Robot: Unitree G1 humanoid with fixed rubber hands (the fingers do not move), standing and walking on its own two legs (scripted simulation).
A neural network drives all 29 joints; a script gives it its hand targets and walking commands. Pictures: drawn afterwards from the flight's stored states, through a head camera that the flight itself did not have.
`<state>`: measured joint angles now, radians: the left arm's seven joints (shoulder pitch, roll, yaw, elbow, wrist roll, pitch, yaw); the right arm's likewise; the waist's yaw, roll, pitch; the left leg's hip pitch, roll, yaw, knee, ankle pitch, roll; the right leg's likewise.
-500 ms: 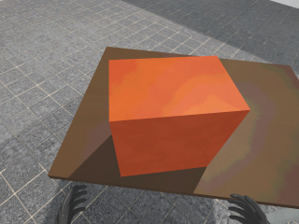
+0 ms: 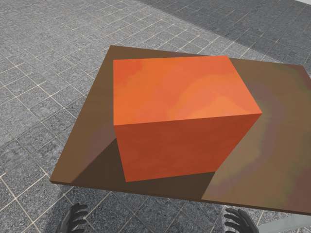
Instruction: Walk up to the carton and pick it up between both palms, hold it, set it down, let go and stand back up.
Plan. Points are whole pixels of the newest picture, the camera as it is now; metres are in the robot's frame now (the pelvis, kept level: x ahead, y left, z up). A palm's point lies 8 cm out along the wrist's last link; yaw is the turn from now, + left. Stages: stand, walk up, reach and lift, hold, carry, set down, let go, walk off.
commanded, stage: let go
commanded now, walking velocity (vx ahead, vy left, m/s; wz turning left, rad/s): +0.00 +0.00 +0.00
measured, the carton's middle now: (172, 124) +0.41 +0.00 +0.05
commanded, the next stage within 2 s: stand in 0.50 s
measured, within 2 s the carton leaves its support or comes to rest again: neither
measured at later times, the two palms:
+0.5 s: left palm out of the picture +0.13 +0.24 -0.09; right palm out of the picture +0.15 -0.22 -0.08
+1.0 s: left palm out of the picture +0.04 +0.31 -0.13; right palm out of the picture +0.07 -0.26 -0.09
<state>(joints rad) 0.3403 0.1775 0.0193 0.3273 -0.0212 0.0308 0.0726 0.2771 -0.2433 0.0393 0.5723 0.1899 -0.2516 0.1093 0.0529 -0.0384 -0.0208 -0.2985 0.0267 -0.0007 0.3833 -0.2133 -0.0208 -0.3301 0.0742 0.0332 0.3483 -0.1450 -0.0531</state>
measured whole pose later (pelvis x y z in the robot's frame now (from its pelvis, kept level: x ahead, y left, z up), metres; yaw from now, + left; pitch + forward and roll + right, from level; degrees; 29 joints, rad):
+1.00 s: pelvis -0.02 +0.02 -0.01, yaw +0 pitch +2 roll -1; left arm 0.28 0.37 0.02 0.92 -0.02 -0.03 -0.01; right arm 0.30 -0.31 -0.01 0.79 0.02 -0.03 0.02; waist 0.02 -0.04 -0.11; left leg -0.28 0.02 0.00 0.51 -0.27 0.00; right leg -0.29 0.07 0.03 0.44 -0.17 -0.03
